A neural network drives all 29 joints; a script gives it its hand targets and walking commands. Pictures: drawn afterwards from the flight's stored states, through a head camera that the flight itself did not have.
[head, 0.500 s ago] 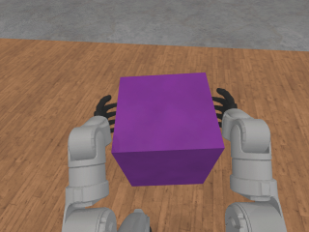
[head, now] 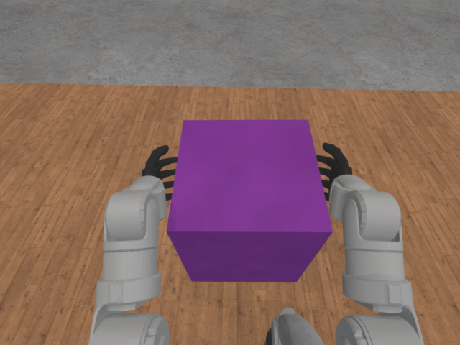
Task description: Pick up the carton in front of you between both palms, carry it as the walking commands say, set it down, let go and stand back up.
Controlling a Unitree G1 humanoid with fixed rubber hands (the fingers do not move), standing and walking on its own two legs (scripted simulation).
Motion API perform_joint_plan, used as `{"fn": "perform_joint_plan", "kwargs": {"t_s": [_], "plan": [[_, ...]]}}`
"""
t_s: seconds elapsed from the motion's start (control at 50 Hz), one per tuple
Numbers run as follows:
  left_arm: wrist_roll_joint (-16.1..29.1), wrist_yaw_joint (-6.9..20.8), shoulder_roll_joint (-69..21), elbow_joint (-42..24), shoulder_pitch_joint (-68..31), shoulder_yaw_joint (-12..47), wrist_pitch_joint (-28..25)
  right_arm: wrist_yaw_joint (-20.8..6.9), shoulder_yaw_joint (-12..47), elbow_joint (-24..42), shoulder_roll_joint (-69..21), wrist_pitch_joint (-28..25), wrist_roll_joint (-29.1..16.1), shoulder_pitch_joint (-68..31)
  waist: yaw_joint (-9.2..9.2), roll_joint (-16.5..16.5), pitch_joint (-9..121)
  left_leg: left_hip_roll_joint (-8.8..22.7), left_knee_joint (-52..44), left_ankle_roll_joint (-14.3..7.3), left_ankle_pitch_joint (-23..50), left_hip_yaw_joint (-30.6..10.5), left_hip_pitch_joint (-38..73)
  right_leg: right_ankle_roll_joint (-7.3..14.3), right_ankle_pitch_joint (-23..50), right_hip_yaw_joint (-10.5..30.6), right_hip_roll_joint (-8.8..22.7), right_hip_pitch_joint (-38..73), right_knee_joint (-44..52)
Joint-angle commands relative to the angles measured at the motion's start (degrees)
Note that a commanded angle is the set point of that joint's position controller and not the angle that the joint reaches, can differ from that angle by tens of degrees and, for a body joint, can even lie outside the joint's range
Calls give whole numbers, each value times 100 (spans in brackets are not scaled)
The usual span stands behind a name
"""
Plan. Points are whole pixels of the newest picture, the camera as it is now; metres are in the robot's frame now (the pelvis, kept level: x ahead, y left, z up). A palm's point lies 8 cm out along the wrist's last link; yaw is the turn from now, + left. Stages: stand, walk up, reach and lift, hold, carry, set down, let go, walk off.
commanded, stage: carry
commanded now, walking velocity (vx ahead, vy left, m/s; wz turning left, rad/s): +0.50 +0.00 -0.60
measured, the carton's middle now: (244, 207) +0.36 -0.01 +0.02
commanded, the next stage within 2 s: none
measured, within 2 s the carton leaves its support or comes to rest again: neither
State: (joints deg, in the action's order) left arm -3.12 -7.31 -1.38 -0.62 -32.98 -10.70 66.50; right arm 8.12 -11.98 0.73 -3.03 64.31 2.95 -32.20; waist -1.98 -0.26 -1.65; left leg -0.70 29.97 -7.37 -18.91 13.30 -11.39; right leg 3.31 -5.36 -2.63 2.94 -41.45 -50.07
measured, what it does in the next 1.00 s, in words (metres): goes down: right foot 0.03 m lower, then left foot 0.03 m lower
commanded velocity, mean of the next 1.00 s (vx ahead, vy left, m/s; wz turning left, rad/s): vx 0.50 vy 0.00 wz -0.02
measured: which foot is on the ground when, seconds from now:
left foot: down 0.00-0.16, up 0.18-0.58, down 0.60-0.96, up 0.98-1.00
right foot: up 0.00-0.12, down 0.14-0.62, up 0.64-0.92, down 0.94-1.00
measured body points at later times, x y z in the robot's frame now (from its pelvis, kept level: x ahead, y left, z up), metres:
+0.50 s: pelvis +0.32 -0.02 -0.04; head +0.36 -0.04 +0.41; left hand +0.72 +0.04 +0.06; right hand +0.64 -0.25 +0.06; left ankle +0.47 +0.11 -0.73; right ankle +0.22 -0.05 -0.76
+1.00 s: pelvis +0.59 -0.07 -0.08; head +0.60 -0.08 +0.37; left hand +0.97 -0.04 +0.02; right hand +0.89 -0.34 +0.02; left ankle +0.55 +0.04 -0.77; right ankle +0.59 -0.17 -0.80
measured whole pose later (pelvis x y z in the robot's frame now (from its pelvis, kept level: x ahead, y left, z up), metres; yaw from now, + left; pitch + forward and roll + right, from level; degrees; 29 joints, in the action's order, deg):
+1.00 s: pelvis +0.59 -0.07 -0.08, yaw -15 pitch +6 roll -1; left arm -6.4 -7.3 -4.3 3.3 -31.2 -11.4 63.7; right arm 8.5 -10.0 -7.8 1.4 62.2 -0.9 -34.3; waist -3.5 2.3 4.4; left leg -3.5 49.8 -3.0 -25.5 -1.7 -24.1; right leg 4.1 -5.5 -4.2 -1.2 -25.9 -33.9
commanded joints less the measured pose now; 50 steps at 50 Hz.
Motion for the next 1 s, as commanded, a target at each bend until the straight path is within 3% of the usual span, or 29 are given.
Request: {"fn": "perform_joint_plan", "kwargs": {"t_s": [0.0,0.04,0.08,0.1,0.12,0.14,0.16,0.18,0.2,0.24,0.3,0.4,0.52,0.56,0.58,0.6,0.62,0.64,0.66,0.68,0.7,0.74,0.8,0.86,0.9,0.92,0.94,0.96,0.98], "plan": [[2216,1077,-5819,-758,-3932,4072,-163,-1521,4228,721,-5754,71,-2638,-3905,-330,648,2562,915,38,254,5331,-463,2442,101,970,-769,-557,140,1392],[2106,1100,-5571,-611,-3778,3967,-43,-1523,4158,553,-5563,152,-2591,-3761,-261,779,2536,942,469,354,5805,-218,2309,280,1441,-1013,-811,959,2139],[2009,1141,-5337,-400,-3694,3793,55,-1538,4109,324,-5456,231,-2566,-3685,129,993,2739,1269,1549,525,6176,-86,1832,548,1374,-918,-885,2105,2306],[1977,1166,-5290,-279,-3689,3701,86,-1554,4102,204,-5445,264,-2572,-3777,506,835,2886,1178,2568,619,5751,116,1362,662,1766,-797,-788,3060,2836],[1931,1200,-5301,-154,-3672,3605,109,-1572,4069,107,-5456,283,-2558,-4056,697,191,2805,831,3779,667,3059,7,39,747,2633,-157,-323,4183,2723],[1908,1213,-5152,83,-3637,3449,150,-1585,3997,-89,-5526,355,-2531,-4082,452,-946,2928,129,4808,774,-1361,-352,-1792,1212,6223,1437,836,5648,1294],[1927,1255,-5037,305,-3596,3366,174,-1533,3878,-230,-5508,415,-2512,-3983,703,-1507,3794,-296,6307,897,-2039,-1179,-3426,2424,4815,3393,1620,7156,1597],[2118,1318,-5345,291,-3652,3462,168,-1491,3799,-136,-5471,412,-2386,-4125,815,-1115,3825,46,6421,756,-1693,-1598,-3972,2437,2688,3591,1532,6960,2100],[2342,1381,-5675,84,-4102,3581,155,-1454,3776,-7,-5575,403,-2318,-4434,757,-486,3377,233,5839,623,-1346,-1711,-3999,2095,1784,3233,1241,6187,2321],[2781,1478,-6247,-223,-4907,3849,161,-1368,3593,50,-5702,356,-2154,-4450,441,288,2870,430,4761,695,-868,-1669,-3462,1672,1770,2693,988,4780,2480],[3067,1524,-6537,-408,-5143,3958,70,-1279,3508,23,-5857,266,-2007,-4238,411,97,2826,499,3710,903,-534,-1457,-2882,1490,2360,2234,635,3911,2475],[2964,1498,-6365,-463,-4737,3871,-4,-1160,3710,265,-5864,151,-1973,-4089,625,-384,3042,272,2289,946,1017,-1302,-3089,1126,3910,1860,165,4536,1870],[2682,1475,-6071,13,-3986,3792,20,-1193,3864,157,-5648,242,-1974,-3896,787,-511,2877,-158,-134,853,2122,-1107,-2265,823,3213,1744,-309,4656,982],[2617,1504,-6069,339,-3870,3746,-5,-1278,3830,-196,-5661,252,-1936,-3663,464,-415,2978,-151,-1106,738,3318,-758,-503,572,2601,1141,-415,3837,165],[2540,1524,-6033,496,-3832,3701,-31,-1328,3763,-377,-5638,248,-1937,-3530,169,-258,3130,389,-742,586,4033,-1193,851,423,1646,918,-531,2830,-528],[2470,1555,-6014,681,-3732,3636,-43,-1377,3647,-584,-5570,249,-1945,-3473,44,367,3482,1603,287,349,6261,-2580,2123,236,-1137,526,-743,1655,-1358],[2410,1561,-6156,882,-3760,3563,-13,-1406,3546,-711,-5404,201,-1885,-3637,-122,2000,3921,2420,383,-796,6179,-4221,3328,-68,-3046,363,-1222,288,-2771],[2383,1535,-6187,871,-3858,3540,-35,-1459,3495,-895,-5577,189,-1968,-3545,-165,1632,3908,2412,289,-1189,4559,-4790,3425,0,-3142,448,-987,-396,-3307],[2373,1499,-6263,679,-4015,3530,-100,-1534,3597,-722,-5884,109,-2134,-3771,-319,1303,3695,2137,-146,-1308,2694,-5006,2856,25,-2915,512,-833,-667,-3250],[2356,1439,-6363,464,-4339,3530,-173,-1600,3732,-406,-6209,52,-2389,-4218,-305,694,3271,1810,-407,-1077,2064,-4635,2124,-17,-2719,488,-654,-517,-2771],[2287,1364,-6418,320,-4433,3461,-235,-1651,3913,-122,-6445,12,-2616,-4674,-254,481,2981,1602,-522,-907,1984,-4290,1610,-45,-2664,482,-522,-336,-2066],[2081,1206,-6349,122,-4284,3343,-324,-1725,4114,130,-6689,-65,-2993,-5027,-161,631,2871,1266,-673,-625,1824,-3639,875,-130,-2749,272,-561,489,-763],[1788,1035,-6197,113,-3802,3369,-437,-1753,4158,3,-6695,-145,-3102,-4614,-226,1040,3121,1222,-511,-601,2901,-3350,845,-194,-1899,58,-672,1056,372],[1621,975,-5993,58,-3508,3430,-524,-1752,4229,-90,-6610,-204,-3064,-4322,-240,908,3205,1000,-111,-467,3387,-2895,667,-260,-1087,-108,-729,1729,1473],[1666,985,-5886,-80,-3534,3510,-531,-1714,4280,-85,-6473,-212,-3025,-4230,-118,621,3203,689,482,-222,2975,-2404,-230,-220,-171,-189,-669,3130,2495],[1699,999,-5790,-125,-3488,3524,-511,-1678,4278,-91,-6365,-198,-2995,-4188,66,409,3260,483,964,-72,2409,-2227,-991,-74,-78,158,-259,4097,2666],[1686,1011,-5621,-133,-3454,3525,-480,-1648,4263,-166,-6287,-155,-2955,-4098,326,-493,3405,62,1970,187,999,-1777,-2037,387,-304,1605,987,5042,2843],[1741,1028,-5457,-61,-3424,3531,-432,-1621,4198,-208,-6209,-114,-2870,-4015,354,-1363,3265,-325,2989,340,-1481,-1351,-3230,910,540,3174,2284,5535,2699],[1820,1053,-5470,-91,-3533,3592,-410,-1594,4140,-247,-6091,-65,-2820,-4091,416,-1221,3353,-42,3524,298,-1736,-1538,-3479,1208,928,3225,2372,5717,2329]]}}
